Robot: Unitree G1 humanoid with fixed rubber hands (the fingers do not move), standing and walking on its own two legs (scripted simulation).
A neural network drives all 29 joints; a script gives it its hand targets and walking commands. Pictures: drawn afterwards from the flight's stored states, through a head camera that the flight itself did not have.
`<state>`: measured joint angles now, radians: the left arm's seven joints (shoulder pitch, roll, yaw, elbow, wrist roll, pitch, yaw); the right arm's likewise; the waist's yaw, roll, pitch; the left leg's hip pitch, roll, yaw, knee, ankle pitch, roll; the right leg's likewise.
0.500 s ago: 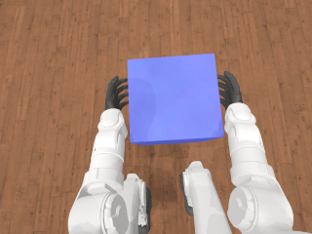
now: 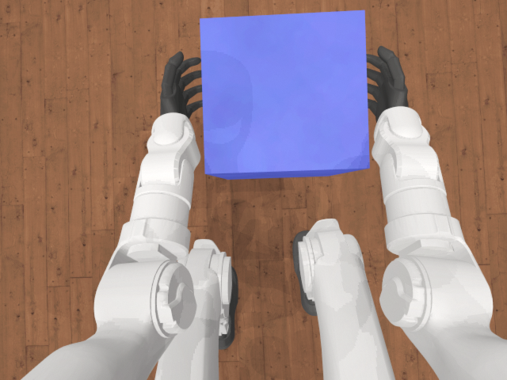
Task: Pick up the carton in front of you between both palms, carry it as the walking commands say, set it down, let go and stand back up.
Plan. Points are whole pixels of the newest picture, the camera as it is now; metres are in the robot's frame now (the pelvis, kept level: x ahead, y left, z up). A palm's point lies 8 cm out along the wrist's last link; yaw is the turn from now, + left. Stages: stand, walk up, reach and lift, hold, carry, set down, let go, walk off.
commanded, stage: set down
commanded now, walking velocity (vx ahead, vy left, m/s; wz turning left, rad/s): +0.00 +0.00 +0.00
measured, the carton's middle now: (279, 115) +0.50 -0.09 -0.20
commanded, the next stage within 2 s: none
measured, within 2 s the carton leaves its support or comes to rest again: rests again in 0.84 s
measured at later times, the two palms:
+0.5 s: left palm (202, 118) +0.52 +0.05 -0.24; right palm (369, 110) +0.49 -0.25 -0.24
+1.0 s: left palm (202, 124) +0.52 +0.06 -0.26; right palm (366, 116) +0.48 -0.25 -0.26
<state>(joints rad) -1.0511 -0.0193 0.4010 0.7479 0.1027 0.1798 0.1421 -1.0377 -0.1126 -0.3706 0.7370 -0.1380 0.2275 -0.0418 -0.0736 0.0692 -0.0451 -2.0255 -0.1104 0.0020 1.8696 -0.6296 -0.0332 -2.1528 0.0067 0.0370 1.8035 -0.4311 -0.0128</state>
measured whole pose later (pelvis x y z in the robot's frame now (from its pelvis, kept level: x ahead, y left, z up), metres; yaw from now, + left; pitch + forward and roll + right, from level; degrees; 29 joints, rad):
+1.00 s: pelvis -0.02 +0.01 -0.10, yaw +1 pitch +38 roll +1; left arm -1.38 0.10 0.29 0.97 0.05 0.18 0.14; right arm -1.36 -0.33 -0.33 1.05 -0.03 0.17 0.01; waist -0.11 0.06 0.28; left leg -2.24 -0.17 0.00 2.20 -0.64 -0.04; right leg -2.34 -0.04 0.02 2.11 -0.44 0.00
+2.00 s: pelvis -0.02 +0.01 -0.08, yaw -1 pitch +36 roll +2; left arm -1.29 0.25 0.11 0.84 -0.13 0.15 0.17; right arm -1.29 -0.43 -0.22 0.98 0.19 0.08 -0.02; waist -0.09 0.04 0.30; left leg -2.13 -0.12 0.01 2.15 -0.66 -0.04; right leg -2.25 0.00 0.02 2.05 -0.43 -0.01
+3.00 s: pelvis +0.03 -0.01 +0.18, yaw -2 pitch +43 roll +3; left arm -0.90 0.14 0.25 0.76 0.07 0.15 0.08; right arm -0.88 -0.28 -0.33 0.80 -0.06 0.12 0.08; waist -0.06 0.03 -0.10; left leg -1.47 -0.07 -0.04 1.13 -0.42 -0.03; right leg -1.58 0.02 0.03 1.09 -0.26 -0.02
